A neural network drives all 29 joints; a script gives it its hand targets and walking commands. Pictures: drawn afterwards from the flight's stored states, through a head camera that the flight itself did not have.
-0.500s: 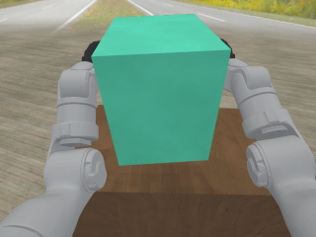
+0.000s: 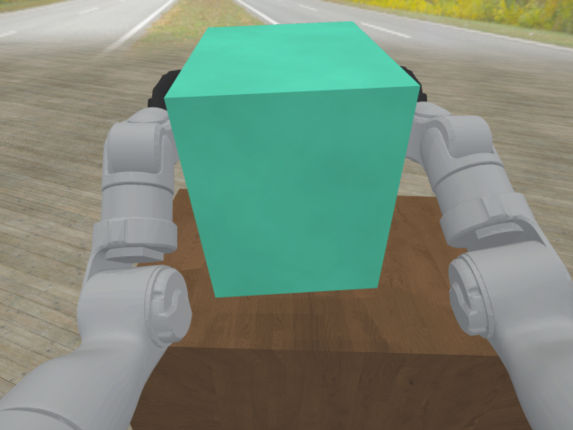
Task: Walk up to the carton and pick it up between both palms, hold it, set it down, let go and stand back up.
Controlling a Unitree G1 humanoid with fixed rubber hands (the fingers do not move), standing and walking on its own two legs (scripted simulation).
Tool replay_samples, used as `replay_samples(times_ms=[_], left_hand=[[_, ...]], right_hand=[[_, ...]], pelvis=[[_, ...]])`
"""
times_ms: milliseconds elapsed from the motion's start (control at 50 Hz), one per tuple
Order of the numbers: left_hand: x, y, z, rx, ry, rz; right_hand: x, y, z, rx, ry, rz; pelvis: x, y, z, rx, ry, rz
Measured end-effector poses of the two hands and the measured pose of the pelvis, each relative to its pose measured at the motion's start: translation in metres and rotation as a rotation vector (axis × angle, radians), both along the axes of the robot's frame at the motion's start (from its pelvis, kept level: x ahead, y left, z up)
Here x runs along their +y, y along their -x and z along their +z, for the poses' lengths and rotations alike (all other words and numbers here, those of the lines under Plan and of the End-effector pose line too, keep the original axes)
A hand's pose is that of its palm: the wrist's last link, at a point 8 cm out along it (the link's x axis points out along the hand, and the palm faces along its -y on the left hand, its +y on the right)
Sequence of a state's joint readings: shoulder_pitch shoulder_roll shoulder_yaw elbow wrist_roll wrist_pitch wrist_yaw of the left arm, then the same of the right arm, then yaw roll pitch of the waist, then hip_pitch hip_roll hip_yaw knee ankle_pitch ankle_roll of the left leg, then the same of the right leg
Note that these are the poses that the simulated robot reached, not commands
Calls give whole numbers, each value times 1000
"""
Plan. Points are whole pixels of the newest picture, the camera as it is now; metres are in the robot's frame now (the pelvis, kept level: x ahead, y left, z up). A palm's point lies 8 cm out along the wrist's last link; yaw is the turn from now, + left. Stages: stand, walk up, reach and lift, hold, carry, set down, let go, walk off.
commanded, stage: hold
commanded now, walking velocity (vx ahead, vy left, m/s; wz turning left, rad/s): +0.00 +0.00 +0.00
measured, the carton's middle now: (288, 150) +0.40 +0.00 +0.28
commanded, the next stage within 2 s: set down in 1.46 s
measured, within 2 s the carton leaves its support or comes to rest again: neither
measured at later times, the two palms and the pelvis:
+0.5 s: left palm (165, 128) +0.38 +0.16 +0.32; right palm (410, 124) +0.37 -0.16 +0.33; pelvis +0.00 +0.00 +0.00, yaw +0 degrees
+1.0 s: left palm (166, 122) +0.37 +0.15 +0.33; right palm (414, 119) +0.36 -0.16 +0.34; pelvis +0.00 +0.00 +0.00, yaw +0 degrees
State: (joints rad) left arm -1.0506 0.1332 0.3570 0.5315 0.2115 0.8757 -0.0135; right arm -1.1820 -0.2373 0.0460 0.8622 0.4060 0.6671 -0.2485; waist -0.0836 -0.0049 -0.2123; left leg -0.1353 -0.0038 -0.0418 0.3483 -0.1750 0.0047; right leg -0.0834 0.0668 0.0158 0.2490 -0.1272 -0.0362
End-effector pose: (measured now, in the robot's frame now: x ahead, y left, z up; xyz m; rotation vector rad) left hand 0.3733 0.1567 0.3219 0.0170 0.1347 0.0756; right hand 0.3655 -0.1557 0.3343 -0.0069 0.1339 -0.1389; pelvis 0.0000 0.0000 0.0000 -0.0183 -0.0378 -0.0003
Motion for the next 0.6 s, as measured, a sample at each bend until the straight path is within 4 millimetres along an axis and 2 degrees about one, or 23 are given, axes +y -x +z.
replay_samples(times_ms=[220, 420, 600], left_hand=[[2, 0, 2, -19, 4, 2], [-3, -3, -4, 2, 5, -9], [1, 0, -2, -15, 22, -4]], right_hand=[[2, -1, 4, -18, -7, 1], [-3, 0, -2, 5, 1, -7], [1, 2, -1, -11, 3, -4]], pelvis=[[-1, -3, 0, -5, 2, 10], [-1, -3, 0, -8, 0, 4], [-1, -1, 0, -5, 2, 7]])
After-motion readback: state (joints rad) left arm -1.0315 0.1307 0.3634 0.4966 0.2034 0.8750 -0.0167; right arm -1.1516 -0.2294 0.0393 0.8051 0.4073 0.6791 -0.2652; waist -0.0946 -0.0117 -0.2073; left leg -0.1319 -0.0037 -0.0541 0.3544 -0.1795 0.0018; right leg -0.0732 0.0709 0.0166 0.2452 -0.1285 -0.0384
